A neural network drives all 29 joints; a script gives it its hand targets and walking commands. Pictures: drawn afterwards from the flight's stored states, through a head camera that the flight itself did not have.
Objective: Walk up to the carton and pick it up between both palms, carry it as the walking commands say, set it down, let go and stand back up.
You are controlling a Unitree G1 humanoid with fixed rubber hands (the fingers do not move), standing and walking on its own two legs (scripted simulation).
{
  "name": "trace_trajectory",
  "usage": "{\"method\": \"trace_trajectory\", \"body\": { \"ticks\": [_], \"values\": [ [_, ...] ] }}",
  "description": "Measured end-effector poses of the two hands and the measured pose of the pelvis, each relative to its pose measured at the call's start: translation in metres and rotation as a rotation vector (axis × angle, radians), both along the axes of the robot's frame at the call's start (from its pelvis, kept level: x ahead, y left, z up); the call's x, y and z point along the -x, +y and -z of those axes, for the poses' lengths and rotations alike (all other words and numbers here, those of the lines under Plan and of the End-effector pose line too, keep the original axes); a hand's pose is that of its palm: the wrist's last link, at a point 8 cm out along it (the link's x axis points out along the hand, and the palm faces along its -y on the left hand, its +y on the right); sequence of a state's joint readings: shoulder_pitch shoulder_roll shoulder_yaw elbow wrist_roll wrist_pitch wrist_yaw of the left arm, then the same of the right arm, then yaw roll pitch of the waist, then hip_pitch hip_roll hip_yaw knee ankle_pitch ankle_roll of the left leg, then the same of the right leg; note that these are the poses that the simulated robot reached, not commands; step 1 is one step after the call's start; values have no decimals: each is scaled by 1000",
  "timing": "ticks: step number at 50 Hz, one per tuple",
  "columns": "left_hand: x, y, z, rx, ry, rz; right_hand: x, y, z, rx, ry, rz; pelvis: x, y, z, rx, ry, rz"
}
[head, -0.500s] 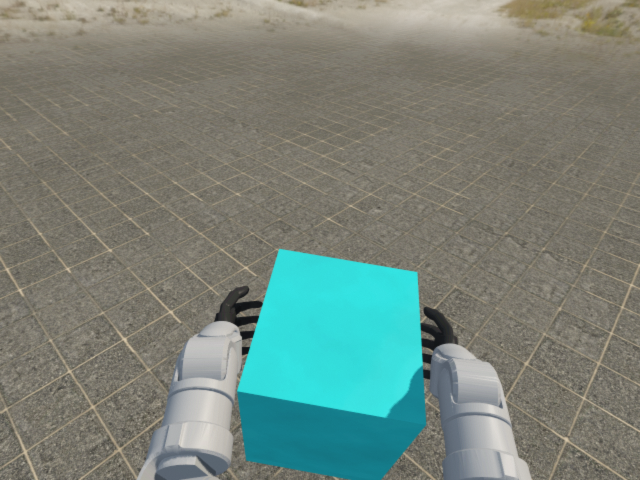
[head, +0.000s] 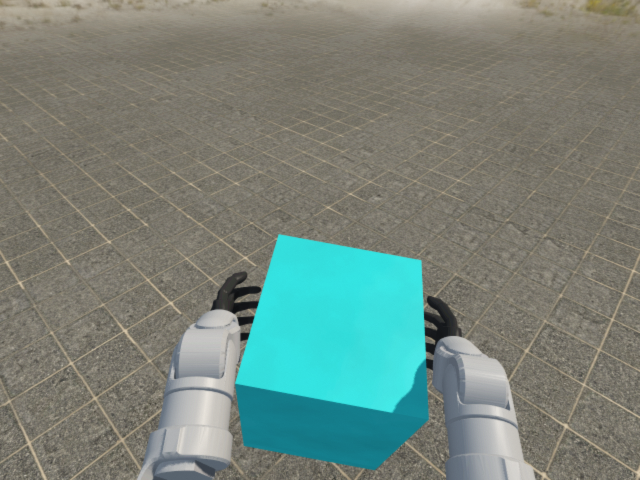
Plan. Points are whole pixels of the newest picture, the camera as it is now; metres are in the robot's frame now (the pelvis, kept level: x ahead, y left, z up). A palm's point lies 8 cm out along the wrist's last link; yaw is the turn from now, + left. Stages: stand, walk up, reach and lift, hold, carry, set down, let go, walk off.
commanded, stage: carry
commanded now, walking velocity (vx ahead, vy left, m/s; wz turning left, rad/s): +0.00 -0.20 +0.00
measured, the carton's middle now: (328, 357) +0.32 +0.01 +0.00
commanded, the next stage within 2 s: none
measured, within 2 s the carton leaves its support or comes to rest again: neither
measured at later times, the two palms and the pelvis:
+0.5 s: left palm (240, 316) +0.31 +0.12 +0.11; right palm (473, 341) +0.29 -0.17 +0.08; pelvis +0.01 -0.02 +0.00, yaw +0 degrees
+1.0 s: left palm (234, 319) +0.30 +0.12 +0.11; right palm (470, 344) +0.29 -0.16 +0.08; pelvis +0.01 -0.02 +0.00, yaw +1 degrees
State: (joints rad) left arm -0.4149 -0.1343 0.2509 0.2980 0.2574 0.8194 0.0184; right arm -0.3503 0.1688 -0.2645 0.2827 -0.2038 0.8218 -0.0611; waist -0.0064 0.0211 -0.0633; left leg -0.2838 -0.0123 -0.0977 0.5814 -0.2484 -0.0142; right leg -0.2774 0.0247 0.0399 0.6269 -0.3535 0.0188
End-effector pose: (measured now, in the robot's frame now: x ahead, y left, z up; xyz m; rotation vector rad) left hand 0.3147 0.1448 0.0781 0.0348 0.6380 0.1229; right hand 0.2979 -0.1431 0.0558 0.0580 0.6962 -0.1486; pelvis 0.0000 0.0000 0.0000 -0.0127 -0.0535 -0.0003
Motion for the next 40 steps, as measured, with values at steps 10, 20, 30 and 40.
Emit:
{"method": "trace_trajectory", "body": {
  "ticks": [10,20,30,40],
  "values": [
    [-8,-46,-28,13,8,-3,-3,-45,-25,-48,6,43,-9,-33,0,-22,61,10],
    [3,-33,-28,23,68,-49,0,-33,-26,-63,67,24,-14,-27,1,-6,76,-1],
    [11,-22,-27,32,87,-60,6,-22,-27,-52,86,16,-9,-18,1,-7,71,-8],
    [15,-20,-28,32,82,-61,9,-20,-28,-52,82,15,-6,-16,1,-7,67,-9]
  ]
}}
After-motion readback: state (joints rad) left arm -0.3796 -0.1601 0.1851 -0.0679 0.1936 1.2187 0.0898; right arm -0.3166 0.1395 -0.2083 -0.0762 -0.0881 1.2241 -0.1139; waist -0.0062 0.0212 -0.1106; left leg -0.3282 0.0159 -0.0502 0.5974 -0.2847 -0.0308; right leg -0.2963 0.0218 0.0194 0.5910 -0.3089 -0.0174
